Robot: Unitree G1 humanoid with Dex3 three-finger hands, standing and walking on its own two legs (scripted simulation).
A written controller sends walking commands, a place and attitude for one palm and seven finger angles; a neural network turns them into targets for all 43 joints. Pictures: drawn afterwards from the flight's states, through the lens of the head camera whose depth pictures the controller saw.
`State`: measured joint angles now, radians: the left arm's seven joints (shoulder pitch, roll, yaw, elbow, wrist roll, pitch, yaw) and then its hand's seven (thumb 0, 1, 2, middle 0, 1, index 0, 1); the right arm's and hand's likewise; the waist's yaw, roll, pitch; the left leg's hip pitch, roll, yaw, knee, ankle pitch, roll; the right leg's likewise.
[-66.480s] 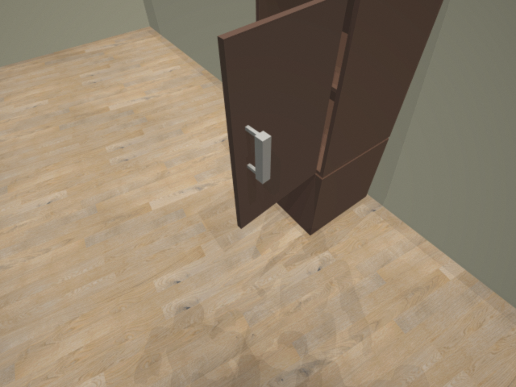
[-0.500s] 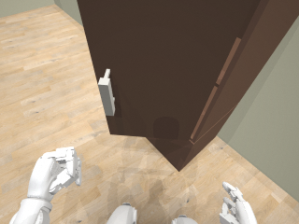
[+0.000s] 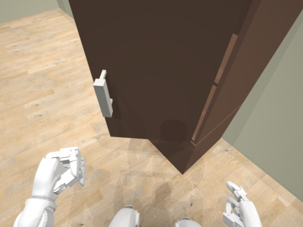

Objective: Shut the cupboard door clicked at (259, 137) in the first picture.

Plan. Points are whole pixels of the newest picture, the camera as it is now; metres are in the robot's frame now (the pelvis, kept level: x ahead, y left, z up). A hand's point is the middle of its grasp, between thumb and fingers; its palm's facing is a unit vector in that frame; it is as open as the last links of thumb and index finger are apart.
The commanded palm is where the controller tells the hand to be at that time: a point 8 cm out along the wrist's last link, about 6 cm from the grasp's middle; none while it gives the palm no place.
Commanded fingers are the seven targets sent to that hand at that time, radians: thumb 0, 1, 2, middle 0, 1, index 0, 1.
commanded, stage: bring the fist close to the handle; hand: left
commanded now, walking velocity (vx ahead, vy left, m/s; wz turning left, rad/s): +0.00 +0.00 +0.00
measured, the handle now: (105, 94) +0.48 +0.18 +0.06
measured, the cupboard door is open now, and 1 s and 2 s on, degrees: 45 45 37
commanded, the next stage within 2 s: push the door shut along its arc in 1.28 s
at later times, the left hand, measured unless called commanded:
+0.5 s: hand (97, 140) +0.31 +0.17 +0.06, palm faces -0.02 -1.00 -0.03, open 3.1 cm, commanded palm +0.30 +0.22 +0.06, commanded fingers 0.00 0.90 0.90 -1.30 -1.50 -1.30 -1.50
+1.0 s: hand (110, 117) +0.38 +0.15 +0.07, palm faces -0.02 -1.00 -0.02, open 3.1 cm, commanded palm +0.35 +0.20 +0.06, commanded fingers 0.00 0.90 0.90 -1.30 -1.50 -1.30 -1.50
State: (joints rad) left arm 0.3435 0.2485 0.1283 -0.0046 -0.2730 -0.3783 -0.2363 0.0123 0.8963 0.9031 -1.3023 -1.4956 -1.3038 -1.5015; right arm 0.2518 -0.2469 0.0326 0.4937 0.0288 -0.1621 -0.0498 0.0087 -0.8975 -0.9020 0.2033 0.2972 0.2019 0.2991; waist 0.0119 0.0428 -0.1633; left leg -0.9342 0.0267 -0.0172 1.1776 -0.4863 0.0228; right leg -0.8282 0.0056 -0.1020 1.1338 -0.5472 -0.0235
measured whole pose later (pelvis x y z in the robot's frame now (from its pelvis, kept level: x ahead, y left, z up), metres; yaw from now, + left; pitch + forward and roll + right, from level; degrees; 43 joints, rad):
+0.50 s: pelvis +0.00 +0.00 +0.01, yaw -1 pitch +15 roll -2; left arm 0.00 0.23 0.13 0.28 -0.23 -0.36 -0.18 0.01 0.90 0.90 -1.30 -1.50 -1.30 -1.50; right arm 0.27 -0.26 0.02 0.56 0.03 -0.12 -0.04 0.01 -0.90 -0.90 0.20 0.30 0.20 0.30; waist -0.02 0.03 -0.15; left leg -0.91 0.03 0.01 1.12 -0.47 0.02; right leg -0.83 0.01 -0.07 1.10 -0.53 -0.02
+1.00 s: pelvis +0.00 +0.00 +0.01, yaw -2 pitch +16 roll -2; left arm -0.33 0.22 0.15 0.60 -0.17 -0.40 -0.11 0.01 0.90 0.90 -1.30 -1.50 -1.30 -1.50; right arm 0.27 -0.25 0.02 0.60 0.02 -0.06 -0.01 0.01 -0.90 -0.90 0.20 0.30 0.20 0.30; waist -0.04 0.03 -0.15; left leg -0.93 0.03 0.03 1.11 -0.45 0.03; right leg -0.86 0.01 -0.05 1.09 -0.51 -0.01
